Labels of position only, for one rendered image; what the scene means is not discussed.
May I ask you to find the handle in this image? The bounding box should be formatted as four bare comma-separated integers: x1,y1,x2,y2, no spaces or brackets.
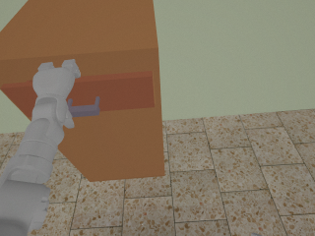
67,96,100,118

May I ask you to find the robot left hand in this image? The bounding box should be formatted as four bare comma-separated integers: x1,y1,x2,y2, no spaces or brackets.
32,59,81,129

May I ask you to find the cabinet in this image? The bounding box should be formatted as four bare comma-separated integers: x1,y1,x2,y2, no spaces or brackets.
0,0,165,182

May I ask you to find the left robot upper arm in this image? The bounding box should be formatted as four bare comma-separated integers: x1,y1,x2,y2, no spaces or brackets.
0,179,51,236

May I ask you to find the drawer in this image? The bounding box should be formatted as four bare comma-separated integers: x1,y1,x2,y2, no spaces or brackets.
1,71,155,117

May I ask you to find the left robot forearm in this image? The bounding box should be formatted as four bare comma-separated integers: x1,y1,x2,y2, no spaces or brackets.
0,93,67,188

